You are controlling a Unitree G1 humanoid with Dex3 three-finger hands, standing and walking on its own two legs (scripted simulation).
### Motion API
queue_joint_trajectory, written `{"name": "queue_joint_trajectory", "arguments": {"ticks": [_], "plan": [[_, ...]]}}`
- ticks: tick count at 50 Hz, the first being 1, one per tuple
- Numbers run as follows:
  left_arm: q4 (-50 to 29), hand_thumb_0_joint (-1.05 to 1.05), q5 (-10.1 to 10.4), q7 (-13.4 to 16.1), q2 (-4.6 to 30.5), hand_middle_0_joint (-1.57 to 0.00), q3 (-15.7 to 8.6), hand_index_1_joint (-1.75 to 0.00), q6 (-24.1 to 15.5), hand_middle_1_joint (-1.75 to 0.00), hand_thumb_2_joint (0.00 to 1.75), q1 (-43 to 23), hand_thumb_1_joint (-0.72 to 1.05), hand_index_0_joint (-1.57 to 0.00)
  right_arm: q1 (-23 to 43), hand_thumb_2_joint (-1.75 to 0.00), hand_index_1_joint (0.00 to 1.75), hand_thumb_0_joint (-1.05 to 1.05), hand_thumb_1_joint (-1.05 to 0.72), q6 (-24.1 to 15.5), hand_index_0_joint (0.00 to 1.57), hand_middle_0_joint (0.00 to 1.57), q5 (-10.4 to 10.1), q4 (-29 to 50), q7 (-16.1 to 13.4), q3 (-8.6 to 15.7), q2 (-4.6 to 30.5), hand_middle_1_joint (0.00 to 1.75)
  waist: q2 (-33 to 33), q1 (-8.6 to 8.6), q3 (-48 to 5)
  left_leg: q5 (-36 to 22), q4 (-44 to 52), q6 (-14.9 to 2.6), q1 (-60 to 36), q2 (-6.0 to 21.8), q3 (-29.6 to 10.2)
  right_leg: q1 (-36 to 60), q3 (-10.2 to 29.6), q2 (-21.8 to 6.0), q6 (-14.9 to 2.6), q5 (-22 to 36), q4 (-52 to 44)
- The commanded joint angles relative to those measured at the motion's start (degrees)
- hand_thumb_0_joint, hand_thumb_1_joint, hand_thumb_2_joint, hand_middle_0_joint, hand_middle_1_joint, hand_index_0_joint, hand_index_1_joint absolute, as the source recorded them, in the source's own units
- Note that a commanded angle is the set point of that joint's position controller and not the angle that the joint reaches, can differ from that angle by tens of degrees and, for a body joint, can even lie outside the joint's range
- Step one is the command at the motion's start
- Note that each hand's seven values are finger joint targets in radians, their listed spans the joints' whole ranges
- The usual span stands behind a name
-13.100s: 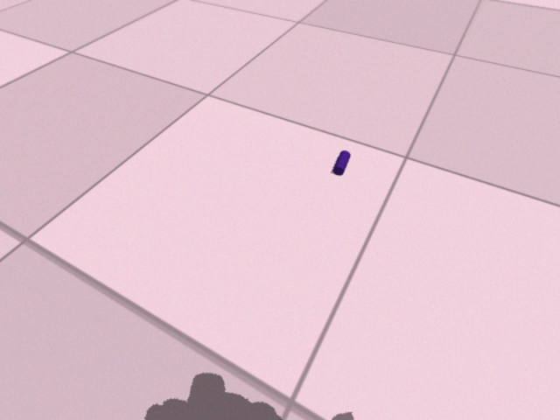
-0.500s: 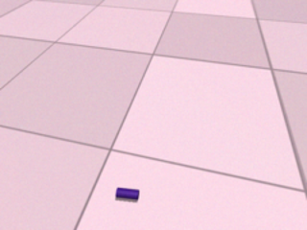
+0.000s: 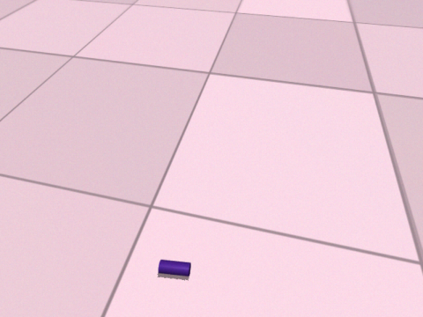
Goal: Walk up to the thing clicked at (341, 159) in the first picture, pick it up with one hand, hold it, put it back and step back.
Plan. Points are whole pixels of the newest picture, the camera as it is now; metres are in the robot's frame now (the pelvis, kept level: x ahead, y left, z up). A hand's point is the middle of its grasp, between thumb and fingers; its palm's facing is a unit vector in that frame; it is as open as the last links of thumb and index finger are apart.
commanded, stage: stand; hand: left
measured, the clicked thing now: (174, 267) +0.43 +0.21 -0.75
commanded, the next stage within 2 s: rise first in 1.76 s
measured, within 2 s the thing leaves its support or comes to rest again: neither
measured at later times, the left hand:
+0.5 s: hand out of the picture +0.07 +0.25 -0.16, palm faces -0.02 -0.94 -0.34, open 7.4 cm
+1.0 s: hand out of the picture +0.06 +0.26 -0.16, palm faces -0.03 -0.94 -0.34, open 7.4 cm
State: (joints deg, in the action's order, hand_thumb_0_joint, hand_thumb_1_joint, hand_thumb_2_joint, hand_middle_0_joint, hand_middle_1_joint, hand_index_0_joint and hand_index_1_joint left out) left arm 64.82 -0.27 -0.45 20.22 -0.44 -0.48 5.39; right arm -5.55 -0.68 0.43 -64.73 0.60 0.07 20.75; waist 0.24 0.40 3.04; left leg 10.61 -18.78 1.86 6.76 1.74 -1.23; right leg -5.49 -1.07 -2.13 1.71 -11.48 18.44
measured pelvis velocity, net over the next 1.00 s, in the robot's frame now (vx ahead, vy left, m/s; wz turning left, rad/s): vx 0.00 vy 0.00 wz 0.00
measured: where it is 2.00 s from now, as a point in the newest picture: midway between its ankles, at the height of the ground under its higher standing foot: outside the picture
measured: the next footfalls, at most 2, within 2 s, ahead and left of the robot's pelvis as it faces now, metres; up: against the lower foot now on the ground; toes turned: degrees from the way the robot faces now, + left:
none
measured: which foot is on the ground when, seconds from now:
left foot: down 0.00-1.00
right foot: down 0.00-1.00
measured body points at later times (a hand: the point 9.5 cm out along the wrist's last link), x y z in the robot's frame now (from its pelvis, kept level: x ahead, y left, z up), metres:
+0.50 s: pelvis +0.00 +0.00 +0.00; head +0.01 +0.00 +0.45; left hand +0.07 +0.30 -0.13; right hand +0.07 -0.30 -0.13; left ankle +0.00 +0.14 -0.75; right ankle -0.02 -0.14 -0.75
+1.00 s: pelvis +0.00 +0.00 +0.00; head +0.01 +0.00 +0.45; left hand +0.06 +0.30 -0.13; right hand +0.06 -0.30 -0.13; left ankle +0.00 +0.14 -0.75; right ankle -0.02 -0.14 -0.75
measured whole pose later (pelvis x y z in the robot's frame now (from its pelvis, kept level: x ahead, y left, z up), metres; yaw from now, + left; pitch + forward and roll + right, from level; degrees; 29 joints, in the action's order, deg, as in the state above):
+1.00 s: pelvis +0.00 +0.00 +0.00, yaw +0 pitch -2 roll +0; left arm 64.4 -0.4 -0.6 20.3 -0.3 -0.2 7.3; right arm -6.9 -0.5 0.5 -64.5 0.8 0.0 20.4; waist 0.2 0.2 3.1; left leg 10.4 -18.8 1.8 7.0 1.7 -1.1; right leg -5.9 -0.9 -2.2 1.7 -11.4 18.7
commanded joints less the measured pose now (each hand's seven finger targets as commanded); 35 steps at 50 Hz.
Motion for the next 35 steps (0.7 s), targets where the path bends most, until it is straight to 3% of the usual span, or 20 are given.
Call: {"name": "queue_joint_trajectory", "arguments": {"ticks": [1,35], "plan": [[-3.18,0.0,-0.21,0.94,12.37,-0.2,-2.12,-0.3,-1.24,-0.3,0.9,-1.51,0.9,-0.2,2.09,-0.9,0.3,0.0,-0.9,-0.88,0.2,0.2,-0.05,3.38,-0.94,2.0,12.11,0.3,-0.15,-0.42,-5.49,-14.03,1.25,-2.66,-1.27,5.83,-3.39,1.72,3.9,-5.94,-2.26,13.13,-2.09],[-3.36,0.0,-0.21,0.83,12.65,-0.2,-2.13,-0.3,-1.18,-0.3,0.9,-0.18,0.9,-0.2,0.84,-0.9,0.3,0.0,-0.9,-0.76,0.2,0.2,0.04,3.46,-0.8,2.01,11.73,0.3,-0.07,-0.34,-3.01,-6.64,2.95,-2.54,0.47,5.38,-3.94,-0.43,4.33,-5.46,-2.39,5.68,-3.23]]}}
